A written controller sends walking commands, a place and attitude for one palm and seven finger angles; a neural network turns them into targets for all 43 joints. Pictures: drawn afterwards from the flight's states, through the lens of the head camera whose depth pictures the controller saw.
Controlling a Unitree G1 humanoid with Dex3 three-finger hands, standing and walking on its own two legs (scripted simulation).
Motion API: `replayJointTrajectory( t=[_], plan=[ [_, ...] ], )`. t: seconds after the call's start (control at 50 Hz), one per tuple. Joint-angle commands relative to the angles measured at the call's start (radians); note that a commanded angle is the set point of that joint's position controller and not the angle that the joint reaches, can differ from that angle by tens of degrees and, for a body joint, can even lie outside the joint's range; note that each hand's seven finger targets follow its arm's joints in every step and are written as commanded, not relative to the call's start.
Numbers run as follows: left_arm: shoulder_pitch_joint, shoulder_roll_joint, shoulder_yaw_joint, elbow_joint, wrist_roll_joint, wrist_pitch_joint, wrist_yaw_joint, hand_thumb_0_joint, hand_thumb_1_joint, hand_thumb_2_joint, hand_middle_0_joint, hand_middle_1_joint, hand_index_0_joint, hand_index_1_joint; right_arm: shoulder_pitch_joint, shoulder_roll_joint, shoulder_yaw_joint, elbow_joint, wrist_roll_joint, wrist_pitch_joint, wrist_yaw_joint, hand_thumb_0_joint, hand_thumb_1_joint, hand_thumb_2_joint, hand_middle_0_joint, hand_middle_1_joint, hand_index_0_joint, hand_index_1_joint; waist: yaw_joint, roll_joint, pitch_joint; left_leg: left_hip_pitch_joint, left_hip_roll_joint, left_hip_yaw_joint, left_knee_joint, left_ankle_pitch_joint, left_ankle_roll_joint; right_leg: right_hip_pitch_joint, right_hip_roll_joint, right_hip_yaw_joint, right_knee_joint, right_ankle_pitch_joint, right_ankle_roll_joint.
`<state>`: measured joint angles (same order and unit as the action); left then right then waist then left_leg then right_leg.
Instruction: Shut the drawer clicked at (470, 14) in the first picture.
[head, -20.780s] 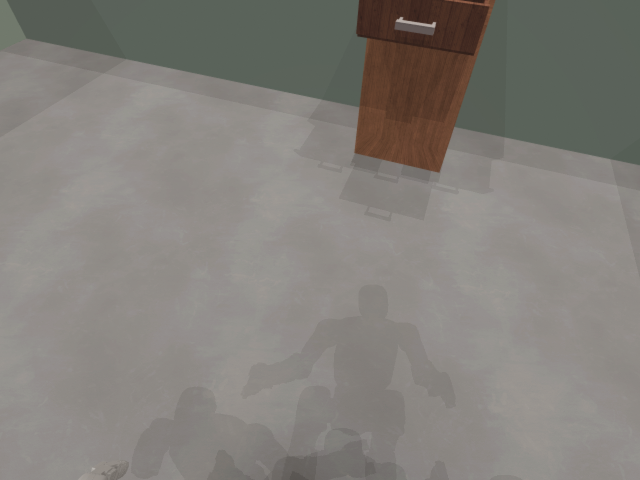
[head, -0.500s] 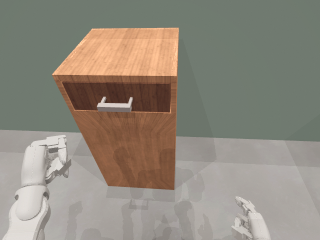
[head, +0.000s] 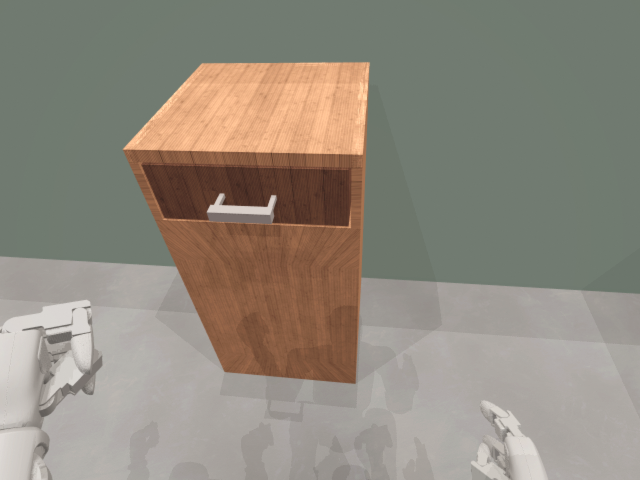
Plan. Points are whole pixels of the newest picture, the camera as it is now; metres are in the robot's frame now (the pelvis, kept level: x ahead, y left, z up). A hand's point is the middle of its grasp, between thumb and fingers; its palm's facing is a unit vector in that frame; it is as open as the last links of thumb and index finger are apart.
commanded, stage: step back with the hand held close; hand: left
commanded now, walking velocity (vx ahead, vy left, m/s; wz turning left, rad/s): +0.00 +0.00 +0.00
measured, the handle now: (243, 206) +0.59 +0.23 +0.01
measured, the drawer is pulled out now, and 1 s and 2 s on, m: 0.00 0.00 0.00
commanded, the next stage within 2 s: stop stepping back and stand still in 1.40 s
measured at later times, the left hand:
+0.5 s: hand (62, 373) +0.16 +0.26 +0.15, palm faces +0.30 -0.81 -0.50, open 3.2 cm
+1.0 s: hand out of the picture +0.10 +0.28 +0.16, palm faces +0.38 -0.78 -0.50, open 3.2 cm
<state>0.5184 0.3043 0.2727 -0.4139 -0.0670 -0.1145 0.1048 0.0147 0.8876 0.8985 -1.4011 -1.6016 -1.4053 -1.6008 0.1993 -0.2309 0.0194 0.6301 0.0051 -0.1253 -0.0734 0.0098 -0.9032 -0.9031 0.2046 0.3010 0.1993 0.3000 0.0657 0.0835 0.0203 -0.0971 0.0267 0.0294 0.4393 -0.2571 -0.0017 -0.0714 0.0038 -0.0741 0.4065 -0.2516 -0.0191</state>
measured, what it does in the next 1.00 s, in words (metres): steps on the spot: right foot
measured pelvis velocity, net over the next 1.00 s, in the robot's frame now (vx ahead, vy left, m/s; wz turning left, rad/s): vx -0.09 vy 0.03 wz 0.03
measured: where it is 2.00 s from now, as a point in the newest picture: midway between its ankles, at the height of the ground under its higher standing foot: outside the picture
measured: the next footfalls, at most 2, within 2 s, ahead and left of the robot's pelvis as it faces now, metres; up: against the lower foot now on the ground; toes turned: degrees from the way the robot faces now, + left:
right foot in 0.98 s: -0.10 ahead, -0.09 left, +0.00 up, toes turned +5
right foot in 1.60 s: -0.24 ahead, -0.04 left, +0.00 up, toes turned -3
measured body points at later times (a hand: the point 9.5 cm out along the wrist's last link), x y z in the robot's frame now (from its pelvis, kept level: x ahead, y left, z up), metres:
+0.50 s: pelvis -0.03 +0.03 -0.01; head -0.01 +0.03 +0.44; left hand +0.14 +0.31 +0.18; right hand +0.14 -0.21 -0.09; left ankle -0.01 +0.12 -0.74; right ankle -0.01 -0.10 -0.74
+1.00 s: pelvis -0.09 +0.03 -0.01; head -0.07 +0.05 +0.44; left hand +0.07 +0.32 +0.19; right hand +0.07 -0.20 -0.09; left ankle -0.01 +0.12 -0.74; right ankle -0.14 -0.09 -0.74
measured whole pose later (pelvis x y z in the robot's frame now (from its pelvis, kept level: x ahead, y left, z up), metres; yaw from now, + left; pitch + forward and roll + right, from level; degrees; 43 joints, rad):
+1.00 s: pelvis -0.09 +0.03 -0.01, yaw +2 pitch +4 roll -2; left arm 0.64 0.42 0.43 -0.61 -0.03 -0.27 0.14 0.01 0.89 0.90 -1.40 -1.60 -1.41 -1.60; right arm 0.24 -0.19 0.00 0.57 -0.02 -0.10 -0.08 0.01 -0.90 -0.90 0.21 0.30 0.20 0.30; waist -0.02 0.00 -0.02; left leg -0.47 -0.02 -0.01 0.54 -0.13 0.05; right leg -0.27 0.06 0.03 0.58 -0.32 0.00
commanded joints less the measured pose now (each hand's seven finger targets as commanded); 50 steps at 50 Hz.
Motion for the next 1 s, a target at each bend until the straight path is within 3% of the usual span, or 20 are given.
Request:
replayJointTrajectory(
  t=[0.0, 0.04, 0.06, 0.08, 0.16, 0.26, 0.3, 0.34, 0.42, 0.48, 0.56, 0.68, 0.72, 0.76, 0.8, 0.82, 0.86, 0.9, 0.94, 0.98],
  plan=[
    [-0.076, 0.193, 0.129, -0.23, 0.002, -0.066, 0.024, 0.0, 0.9, 0.9, -1.4, -1.6, -1.4, -1.6, -0.138, -0.088, -0.035, -0.17, -0.001, -0.068, -0.014, 0.0, -0.9, -0.9, 0.2, 0.3, 0.2, 0.3, -0.001, -0.021, -0.051, 0.018, -0.015, -0.012, -0.058, 0.156, 0.034, -0.038, -0.018, 0.057, -0.091, 0.126, 0.003],
    [-0.085, 0.179, 0.115, -0.249, 0.0, -0.065, 0.023, 0.0, 0.9, 0.9, -1.4, -1.6, -1.4, -1.6, -0.14, -0.084, -0.033, -0.174, 0.0, -0.069, -0.012, 0.0, -0.9, -0.9, 0.2, 0.3, 0.2, 0.3, -0.006, -0.026, -0.041, 0.011, -0.013, -0.015, -0.061, 0.155, 0.03, -0.038, -0.017, 0.053, -0.085, 0.128, 0.003],
    [-0.21, 0.327, 0.273, -0.34, 0.001, -0.111, 0.03, 0.0, 0.9, 0.9, -1.4, -1.6, -1.4, -1.6, -0.116, -0.112, -0.039, -0.204, -0.001, -0.042, -0.001, 0.0, -0.9, -0.9, 0.2, 0.3, 0.2, 0.3, -0.044, -0.057, 0.047, -0.083, 0.005, -0.028, -0.029, 0.095, 0.048, -0.13, -0.073, 0.16, -0.146, 0.162, 0.005],
    [-0.105, 0.252, 0.224, -0.217, 0.006, -0.112, 0.022, 0.0, 0.9, 0.9, -1.4, -1.6, -1.4, -1.6, -0.107, -0.09, -0.041, -0.177, -0.003, -0.023, 0.001, 0.0, -0.9, -0.9, 0.2, 0.3, 0.2, 0.3, -0.05, -0.122, 0.046, -0.08, 0.002, -0.036, -0.005, 0.09, 0.045, -0.142, -0.097, 0.152, -0.154, 0.152, 0.001],
    [0.051, 0.172, 0.156, -0.21, 0.012, -0.121, 0.01, 0.0, 0.9, 0.9, -1.4, -1.6, -1.4, -1.6, -0.106, -0.104, -0.058, -0.202, -0.007, 0.025, 0.009, 0.0, -0.9, -0.9, 0.2, 0.3, 0.2, 0.3, -0.057, -0.037, -0.058, -0.071, 0.023, -0.034, -0.021, 0.228, 0.043, -0.092, -0.091, 0.098, -0.07, 0.283, 0.011],
    [0.105, 0.216, 0.196, -0.296, 0.012, -0.122, 0.021, 0.0, 0.9, 0.9, -1.4, -1.6, -1.4, -1.6, -0.111, -0.106, -0.074, -0.233, -0.003, 0.063, 0.004, 0.0, -0.9, -0.9, 0.2, 0.3, 0.2, 0.3, -0.055, -0.063, -0.17, -0.086, 0.046, -0.05, -0.022, 0.384, 0.043, -0.029, -0.07, 0.071, 0.017, 0.391, 0.024],
    [0.106, 0.256, 0.227, -0.353, 0.011, -0.126, 0.027, 0.0, 0.9, 0.9, -1.4, -1.6, -1.4, -1.6, -0.117, -0.111, -0.077, -0.245, -0.002, 0.067, -0.002, 0.0, -0.9, -0.9, 0.2, 0.3, 0.2, 0.3, -0.048, -0.031, -0.204, -0.092, 0.05, -0.061, -0.019, 0.43, 0.042, -0.02, -0.065, 0.069, 0.048, 0.416, 0.025],
    [0.135, 0.244, 0.226, -0.357, 0.011, -0.125, 0.032, 0.0, 0.9, 0.9, -1.4, -1.6, -1.4, -1.6, -0.109, -0.105, -0.078, -0.252, -0.001, 0.07, -0.004, 0.0, -0.9, -0.9, 0.2, 0.3, 0.2, 0.3, -0.047, -0.012, -0.208, -0.111, 0.061, -0.072, -0.025, 0.46, 0.041, -0.018, -0.055, 0.062, 0.083, 0.411, 0.027],
    [0.136, 0.236, 0.222, -0.364, 0.014, -0.127, 0.035, 0.0, 0.9, 0.9, -1.4, -1.6, -1.4, -1.6, -0.107, -0.107, -0.079, -0.253, -0.003, 0.062, -0.01, 0.0, -0.9, -0.9, 0.2, 0.3, 0.2, 0.3, -0.048, 0.021, -0.161, -0.215, 0.089, -0.103, -0.07, 0.344, 0.051, -0.029, -0.033, 0.058, 0.13, 0.276, 0.032],
    [0.122, 0.221, 0.218, -0.342, 0.017, -0.132, 0.039, 0.0, 0.9, 0.9, -1.4, -1.6, -1.4, -1.6, -0.098, -0.108, -0.08, -0.25, -0.002, 0.049, -0.009, 0.0, -0.9, -0.9, 0.2, 0.3, 0.2, 0.3, -0.055, 0.019, -0.118, -0.346, 0.109, -0.118, -0.112, 0.127, 0.068, -0.006, -0.03, 0.072, 0.168, 0.19, 0.032],
    [0.104, 0.214, 0.214, -0.353, 0.027, -0.15, 0.044, 0.0, 0.9, 0.9, -1.4, -1.6, -1.4, -1.6, -0.086, -0.113, -0.081, -0.253, 0.003, 0.028, -0.011, 0.0, -0.9, -0.9, 0.2, 0.3, 0.2, 0.3, -0.069, -0.029, -0.083, -0.467, 0.087, -0.118, -0.102, -0.148, 0.075, 0.002, -0.047, 0.113, 0.135, 0.137, 0.027],
    [0.084, 0.232, 0.209, -0.379, 0.025, -0.17, 0.066, 0.0, 0.9, 0.9, -1.4, -1.6, -1.4, -1.6, -0.064, -0.102, -0.082, -0.225, -0.004, 0.014, -0.012, 0.0, -0.9, -0.9, 0.2, 0.3, 0.2, 0.3, -0.084, -0.14, -0.082, -0.256, -0.007, -0.064, 0.126, -0.145, 0.029, -0.309, -0.147, 0.208, -0.102, -0.163, -0.03],
    [0.076, 0.24, 0.211, -0.393, 0.024, -0.174, 0.076, 0.0, 0.9, 0.9, -1.4, -1.6, -1.4, -1.6, -0.069, -0.098, -0.077, -0.216, -0.007, 0.014, -0.018, 0.0, -0.9, -0.9, 0.2, 0.3, 0.2, 0.3, -0.087, -0.112, -0.087, -0.21, -0.004, -0.07, 0.119, -0.116, 0.023, -0.356, -0.145, 0.172, -0.096, -0.172, -0.03],
    [0.078, 0.237, 0.209, -0.401, 0.025, -0.179, 0.078, 0.0, 0.9, 0.9, -1.4, -1.6, -1.4, -1.6, -0.076, -0.111, -0.075, -0.22, -0.004, 0.012, -0.023, 0.0, -0.9, -0.9, 0.2, 0.3, 0.2, 0.3, -0.087, -0.04, -0.069, -0.262, 0.036, -0.131, -0.001, -0.176, 0.035, -0.325, -0.082, 0.116, -0.039, -0.203, 0.003],
    [0.097, 0.242, 0.234, -0.394, 0.038, -0.186, 0.078, 0.0, 0.9, 0.9, -1.4, -1.6, -1.4, -1.6, -0.105, -0.13, -0.075, -0.234, -0.009, -0.001, -0.033, 0.0, -0.9, -0.9, 0.2, 0.3, 0.2, 0.3, -0.077, 0.136, -0.063, -0.521, 0.157, -0.293, -0.269, -0.406, 0.089, -0.08, 0.027, 0.068, 0.203, -0.127, 0.038],
    [0.102, 0.233, 0.238, -0.4, 0.048, -0.189, 0.074, 0.0, 0.9, 0.9, -1.4, -1.6, -1.4, -1.6, -0.098, -0.123, -0.075, -0.237, -0.007, -0.005, -0.034, 0.0, -0.9, -0.9, 0.2, 0.3, 0.2, 0.3, -0.066, 0.166, -0.083, -0.587, 0.2, -0.348, -0.316, -0.442, 0.109, 0.003, 0.059, 0.064, 0.335, -0.04, 0.043],
    [0.106, 0.245, 0.246, -0.409, 0.049, -0.195, 0.066, 0.0, 0.9, 0.9, -1.4, -1.6, -1.4, -1.6, -0.093, -0.108, -0.08, -0.24, -0.012, -0.018, -0.029, 0.0, -0.9, -0.9, 0.2, 0.3, 0.2, 0.3, -0.061, 0.082, -0.113, -0.51, 0.203, -0.322, -0.235, -0.236, 0.123, -0.03, 0.053, 0.095, 0.339, -0.005, 0.036],
    [0.135, 0.234, 0.249, -0.39, 0.051, -0.204, 0.056, 0.0, 0.9, 0.9, -1.4, -1.6, -1.4, -1.6, -0.099, -0.119, -0.084, -0.238, -0.018, -0.033, -0.023, 0.0, -0.9, -0.9, 0.2, 0.3, 0.2, 0.3, -0.062, 0.109, -0.095, -0.542, 0.194, -0.289, -0.214, -0.215, 0.13, 0.001, 0.06, 0.107, 0.296, -0.019, 0.036],
    [0.147, 0.233, 0.241, -0.379, 0.04, -0.215, 0.045, 0.0, 0.9, 0.9, -1.4, -1.6, -1.4, -1.6, -0.087, -0.121, -0.081, -0.213, -0.024, -0.037, -0.015, 0.0, -0.9, -0.9, 0.2, 0.3, 0.2, 0.3, -0.065, 0.074, -0.076, -0.509, 0.173, -0.272, -0.182, -0.135, 0.125, -0.012, 0.057, 0.117, 0.199, 0.016, 0.029],
    [0.135, 0.241, 0.227, -0.408, 0.023, -0.228, 0.036, 0.0, 0.9, 0.9, -1.4, -1.6, -1.4, -1.6, -0.074, -0.115, -0.075, -0.186, -0.02, -0.034, -0.004, 0.0, -0.9, -0.9, 0.2, 0.3, 0.2, 0.3, -0.067, 0.022, -0.154, -0.27, 0.119, -0.197, -0.064, 0.217, 0.088, -0.117, 0.025, 0.141, 0.085, 0.209, 0.02]
  ],
)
